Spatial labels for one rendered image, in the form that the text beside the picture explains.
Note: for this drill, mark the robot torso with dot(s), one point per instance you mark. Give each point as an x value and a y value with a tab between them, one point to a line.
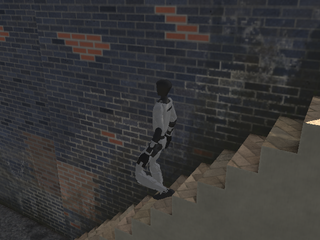
166	120

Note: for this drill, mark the right robot upper arm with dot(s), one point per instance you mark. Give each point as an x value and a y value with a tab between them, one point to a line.
173	115

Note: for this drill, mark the robot left forearm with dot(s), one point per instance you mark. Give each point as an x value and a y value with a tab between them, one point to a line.
154	141

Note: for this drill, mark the robot right shin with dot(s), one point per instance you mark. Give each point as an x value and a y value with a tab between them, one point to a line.
157	176

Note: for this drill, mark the left robot upper arm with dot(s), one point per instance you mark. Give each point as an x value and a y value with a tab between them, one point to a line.
158	112

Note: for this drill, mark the robot right forearm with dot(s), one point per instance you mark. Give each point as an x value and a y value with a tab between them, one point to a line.
170	128

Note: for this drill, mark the robot left hand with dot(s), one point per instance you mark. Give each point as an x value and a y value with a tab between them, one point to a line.
143	158

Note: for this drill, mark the robot right hand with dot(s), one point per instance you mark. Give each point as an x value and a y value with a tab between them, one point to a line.
168	138

